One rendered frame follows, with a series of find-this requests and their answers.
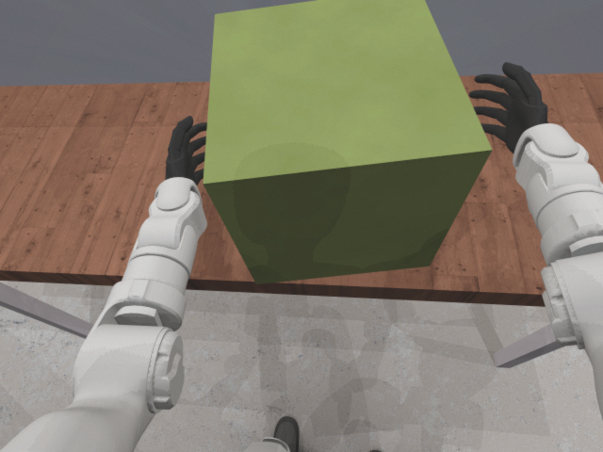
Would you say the robot left forearm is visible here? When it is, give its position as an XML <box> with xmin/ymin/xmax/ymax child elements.
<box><xmin>72</xmin><ymin>177</ymin><xmax>207</xmax><ymax>398</ymax></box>

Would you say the carton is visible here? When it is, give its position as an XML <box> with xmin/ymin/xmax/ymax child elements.
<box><xmin>203</xmin><ymin>0</ymin><xmax>493</xmax><ymax>284</ymax></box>

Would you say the left robot hand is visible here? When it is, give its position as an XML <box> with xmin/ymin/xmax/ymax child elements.
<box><xmin>165</xmin><ymin>116</ymin><xmax>207</xmax><ymax>186</ymax></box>

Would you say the left robot foot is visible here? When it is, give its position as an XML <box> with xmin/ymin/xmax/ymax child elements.
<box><xmin>273</xmin><ymin>416</ymin><xmax>300</xmax><ymax>452</ymax></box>

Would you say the robot right forearm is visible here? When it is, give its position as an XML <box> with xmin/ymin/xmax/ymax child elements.
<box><xmin>513</xmin><ymin>123</ymin><xmax>603</xmax><ymax>266</ymax></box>

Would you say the table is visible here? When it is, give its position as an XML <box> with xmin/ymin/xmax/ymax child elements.
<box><xmin>0</xmin><ymin>73</ymin><xmax>603</xmax><ymax>368</ymax></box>

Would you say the robot left upper arm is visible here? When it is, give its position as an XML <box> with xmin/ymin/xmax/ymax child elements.
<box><xmin>0</xmin><ymin>324</ymin><xmax>185</xmax><ymax>452</ymax></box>

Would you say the right robot hand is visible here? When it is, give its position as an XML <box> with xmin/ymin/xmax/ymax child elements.
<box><xmin>469</xmin><ymin>62</ymin><xmax>548</xmax><ymax>153</ymax></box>

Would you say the robot right upper arm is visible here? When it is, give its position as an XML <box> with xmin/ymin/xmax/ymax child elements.
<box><xmin>541</xmin><ymin>251</ymin><xmax>603</xmax><ymax>420</ymax></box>

